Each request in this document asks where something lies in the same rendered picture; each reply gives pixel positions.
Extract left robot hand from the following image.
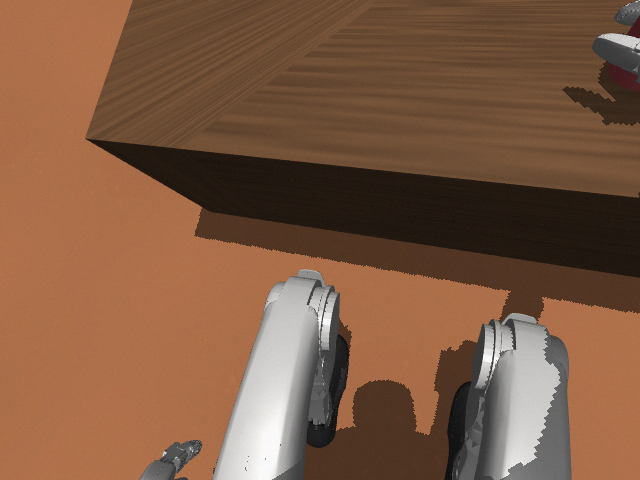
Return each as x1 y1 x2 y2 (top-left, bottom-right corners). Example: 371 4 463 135
139 440 202 480

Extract right robot foot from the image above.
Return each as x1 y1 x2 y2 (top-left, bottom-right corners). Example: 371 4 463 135
444 381 472 480

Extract left robot foot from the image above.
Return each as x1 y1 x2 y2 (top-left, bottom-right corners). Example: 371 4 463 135
306 334 349 448

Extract can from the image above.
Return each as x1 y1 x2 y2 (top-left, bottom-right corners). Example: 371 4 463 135
608 15 640 91

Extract right robot hand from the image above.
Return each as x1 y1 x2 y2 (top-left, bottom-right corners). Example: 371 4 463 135
592 0 640 84

